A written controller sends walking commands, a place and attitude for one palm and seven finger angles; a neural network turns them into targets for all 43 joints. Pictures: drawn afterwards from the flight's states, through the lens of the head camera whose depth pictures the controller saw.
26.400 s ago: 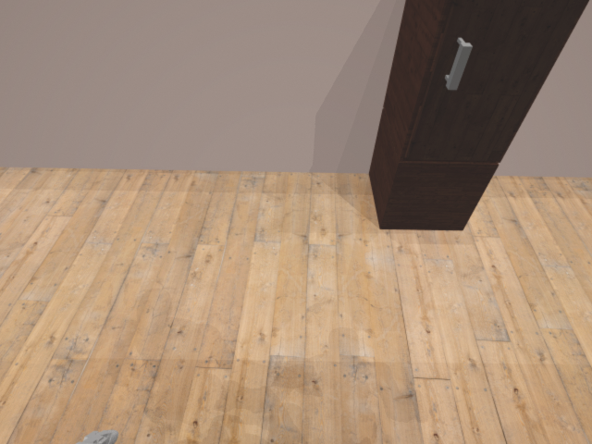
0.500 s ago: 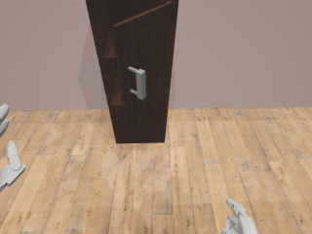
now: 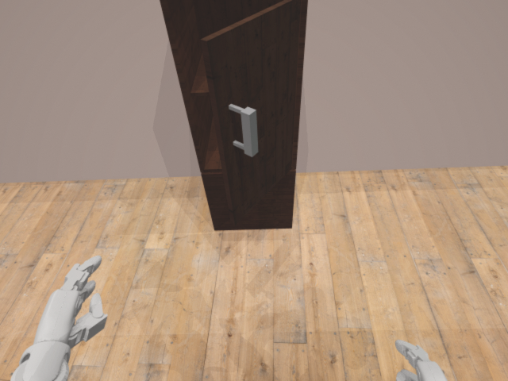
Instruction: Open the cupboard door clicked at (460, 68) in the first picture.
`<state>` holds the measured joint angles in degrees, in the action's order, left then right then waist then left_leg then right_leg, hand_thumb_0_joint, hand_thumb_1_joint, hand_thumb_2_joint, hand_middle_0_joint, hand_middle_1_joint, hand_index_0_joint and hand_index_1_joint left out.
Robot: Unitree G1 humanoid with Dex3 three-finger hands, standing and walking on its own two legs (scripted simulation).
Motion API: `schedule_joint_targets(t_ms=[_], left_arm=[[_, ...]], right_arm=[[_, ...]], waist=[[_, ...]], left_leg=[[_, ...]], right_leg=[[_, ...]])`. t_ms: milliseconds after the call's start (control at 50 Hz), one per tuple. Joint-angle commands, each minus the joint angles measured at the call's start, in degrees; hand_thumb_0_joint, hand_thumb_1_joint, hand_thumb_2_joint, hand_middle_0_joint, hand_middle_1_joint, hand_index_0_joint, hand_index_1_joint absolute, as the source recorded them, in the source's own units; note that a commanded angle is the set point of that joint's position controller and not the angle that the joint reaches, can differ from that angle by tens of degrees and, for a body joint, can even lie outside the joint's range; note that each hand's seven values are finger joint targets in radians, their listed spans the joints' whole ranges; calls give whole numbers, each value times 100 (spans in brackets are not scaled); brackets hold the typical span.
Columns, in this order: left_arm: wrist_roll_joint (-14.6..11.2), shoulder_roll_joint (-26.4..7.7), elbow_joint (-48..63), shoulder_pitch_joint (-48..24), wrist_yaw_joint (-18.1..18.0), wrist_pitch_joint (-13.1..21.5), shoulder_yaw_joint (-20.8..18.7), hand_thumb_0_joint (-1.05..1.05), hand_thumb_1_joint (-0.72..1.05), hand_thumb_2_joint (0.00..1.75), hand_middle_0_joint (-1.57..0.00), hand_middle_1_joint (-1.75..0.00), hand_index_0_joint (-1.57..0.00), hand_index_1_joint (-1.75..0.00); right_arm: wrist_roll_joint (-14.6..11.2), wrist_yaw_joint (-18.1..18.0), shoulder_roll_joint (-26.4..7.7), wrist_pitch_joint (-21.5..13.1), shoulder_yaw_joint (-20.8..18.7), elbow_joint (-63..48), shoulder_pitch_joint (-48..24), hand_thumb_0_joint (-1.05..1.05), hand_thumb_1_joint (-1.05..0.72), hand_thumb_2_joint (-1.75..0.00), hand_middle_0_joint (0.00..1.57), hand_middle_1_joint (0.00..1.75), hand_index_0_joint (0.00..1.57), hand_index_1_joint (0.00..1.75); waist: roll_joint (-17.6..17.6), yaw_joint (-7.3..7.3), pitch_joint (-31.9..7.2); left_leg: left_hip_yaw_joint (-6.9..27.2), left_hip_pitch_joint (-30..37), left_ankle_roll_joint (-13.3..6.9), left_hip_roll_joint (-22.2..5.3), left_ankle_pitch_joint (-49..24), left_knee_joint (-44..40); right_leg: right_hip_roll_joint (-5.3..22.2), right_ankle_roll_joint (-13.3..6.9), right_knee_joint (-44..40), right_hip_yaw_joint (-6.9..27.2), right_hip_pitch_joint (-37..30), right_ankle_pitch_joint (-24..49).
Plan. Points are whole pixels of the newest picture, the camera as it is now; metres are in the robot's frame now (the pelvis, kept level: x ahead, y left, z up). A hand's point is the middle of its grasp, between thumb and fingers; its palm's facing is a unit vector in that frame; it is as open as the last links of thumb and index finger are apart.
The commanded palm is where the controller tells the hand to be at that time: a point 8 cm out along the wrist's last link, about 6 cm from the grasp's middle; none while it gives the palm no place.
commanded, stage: let the arm hang, fingers relaxed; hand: left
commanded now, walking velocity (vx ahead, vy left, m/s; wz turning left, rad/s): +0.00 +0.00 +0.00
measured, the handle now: (242, 129) +0.67 +0.07 +0.03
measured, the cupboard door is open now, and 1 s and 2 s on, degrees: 52 52 52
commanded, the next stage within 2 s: look to check the result in 0.98 s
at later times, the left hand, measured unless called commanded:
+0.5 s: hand out of the picture -0.07 +0.19 -0.16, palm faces +0.03 -0.97 -0.26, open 7.3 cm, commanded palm none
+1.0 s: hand out of the picture +0.07 +0.18 -0.15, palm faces +0.00 -0.97 -0.26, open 7.4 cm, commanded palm none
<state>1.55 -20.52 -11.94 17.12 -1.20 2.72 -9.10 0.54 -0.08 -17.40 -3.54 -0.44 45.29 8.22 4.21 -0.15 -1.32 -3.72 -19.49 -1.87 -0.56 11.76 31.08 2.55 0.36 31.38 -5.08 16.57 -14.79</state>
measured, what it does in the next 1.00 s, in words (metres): stands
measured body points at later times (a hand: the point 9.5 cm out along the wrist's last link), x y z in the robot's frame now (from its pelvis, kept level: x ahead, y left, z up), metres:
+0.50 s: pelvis -0.01 -0.02 +0.01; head +0.01 -0.02 +0.46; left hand -0.07 +0.24 -0.14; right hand -0.05 -0.25 -0.15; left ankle +0.05 +0.10 -0.73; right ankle +0.02 -0.12 -0.73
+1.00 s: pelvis +0.01 -0.02 +0.01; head +0.02 -0.03 +0.46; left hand +0.07 +0.23 -0.13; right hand +0.05 -0.27 -0.15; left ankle +0.05 +0.10 -0.73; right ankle +0.02 -0.12 -0.73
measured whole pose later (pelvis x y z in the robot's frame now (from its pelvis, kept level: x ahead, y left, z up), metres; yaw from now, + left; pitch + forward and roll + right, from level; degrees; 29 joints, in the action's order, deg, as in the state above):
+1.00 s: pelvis +0.01 -0.02 +0.01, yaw +0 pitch -3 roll +0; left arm 0.7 -12.8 -64.1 7.9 -0.5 0.9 -0.7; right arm 1.0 -0.7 -13.1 0.5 -1.0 64.8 10.1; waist 1.2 0.6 3.7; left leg -2.8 -11.0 0.1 -1.2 7.7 21.3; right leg 1.2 -1.3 23.0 -6.1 8.6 -11.9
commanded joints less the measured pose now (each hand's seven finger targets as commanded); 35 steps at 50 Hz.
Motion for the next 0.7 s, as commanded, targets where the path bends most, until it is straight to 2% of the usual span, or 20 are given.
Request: schedule_joint_targets(t_ms=[0, 40, 80, 120, 180, 240, 280, 320, 360, 460, 600, 640, 680], left_arm=[[80, -460, -1616, -92, 130, -241, 398, 0, 90, 90, -20, -30, -20, -30], [38, -457, -2375, -376, 105, -278, 546, 0, 90, 90, -20, -30, -20, -30], [1, -405, -3033, -399, 81, -289, 662, 0, 90, 90, -20, -30, -20, -30], [-32, -289, -3604, -299, 77, -286, 720, 0, 90, 90, -20, -30, -20, -30], [-46, -207, -4243, -55, 60, -249, 677, 0, 90, 90, -20, -30, -20, -30], [-69, -113, -4671, 54, 65, -241, 697, 0, 90, 90, -20, -30, -20, -30], [-72, -78, -4859, 101, 50, -235, 691, 0, 90, 90, -20, -30, -20, -30], [-81, -2, -5003, 147, 40, -241, 702, 0, 90, 90, -20, -30, -20, -30], [-82, 17, -5113, 207, 27, -242, 697, 0, 90, 90, -20, -30, -20, -30], [-82, 3, -5201, 164, -2, -260, 675, 0, 90, 90, -20, -30, -20, -30], [-65, -79, -5126, -108, -18, -269, 619, 0, 90, 90, -20, -30, -20, -30], [-66, -91, -5080, -237, -12, -267, 611, 0, 90, 90, -20, -30, -20, -30], [-60, -113, -5060, -245, -12, -263, 599, 0, 90, 90, -20, -30, -20, -30]], right_arm=[[78, 35, -782, 150, -243, -123, 56, 0, -90, -90, 20, 30, 20, 30], [114, 46, -651, 276, -176, 145, 79, 0, -90, -90, 20, 30, 20, 30], [114, 46, -534, 352, -113, 390, 158, 0, -90, -90, 20, 30, 20, 30], [106, 14, -419, 376, -76, 649, 227, 0, -90, -90, 20, 30, 20, 30], [88, -39, -356, 398, -101, 972, 395, 0, -90, -90, 20, 30, 20, 30], [82, -72, -207, 423, -117, 1281, 680, 0, -90, -90, 20, 30, 20, 30], [65, -93, -192, 436, -144, 1424, 858, 0, -90, -90, 20, 30, 20, 30], [70, -110, -118, 435, -149, 1556, 1014, 0, -90, -90, 20, 30, 20, 30], [68, -125, -86, 432, -160, 1639, 1108, 0, -90, -90, 20, 30, 20, 30], [70, -127, -44, 445, -179, 1767, 1176, 0, -90, -90, 20, 30, 20, 30], [96, -95, 15, 473, -209, 1819, 1126, 0, -90, -90, 20, 30, 20, 30], [107, -92, 6, 458, -203, 1817, 1087, 0, -90, -90, 20, 30, 20, 30], [101, -89, -66, 435, -211, 1786, 948, 0, -90, -90, 20, 30, 20, 30]], waist=[[-1319, 70, -94], [-854, 117, 137], [-300, 101, 238], [23, 65, 250], [228, 10, 238], [151, 49, 270], [-132, 62, 379], [-108, 81, 355], [-251, 67, 380], [-412, 62, 661], [-618, 89, 765], [-424, 107, 767], [-321, 30, 735]], left_leg=[[806, 119, -110, -486, -253, -422], [683, 374, -45, -391, -87, -469], [738, 401, -10, -457, 124, -780], [769, 327, 9, -469, 518, -1063], [767, 379, 18, -477, 798, -1222], [690, 470, 22, -443, 857, -1182], [720, 541, 3, -478, 797, -1165], [708, 585, -6, -496, 735, -1179], [719, 551, -26, -508, 690, -1205], [726, 485, -31, -499, 706, -1217], [609, 558, -3, -397, 663, -972], [659, 535, 5, -429, 650, -1063], [759, 415, -16, -485, 673, -1245]], right_leg=[[536, -442, -770, 796, -58, -2], [600, -486, -993, 877, 230, -426], [484, -403, -1057, 802, 176, -698], [419, -364, -1124, 791, -37, -748], [386, -387, -1277, 734, -204, -720], [413, -422, -1441, 729, -135, -868], [407, -430, -1493, 657, -21, -927], [406, -437, -1455, 610, -37, -871], [403, -442, -1435, 588, -93, -815], [418, -455, -1462, 554, 42, -1018], [520, -505, -1610, 645, 273, -1407], [490, -482, -1528, 648, 256, -1308], [426, -439, -1410, 591, 30, -1050]])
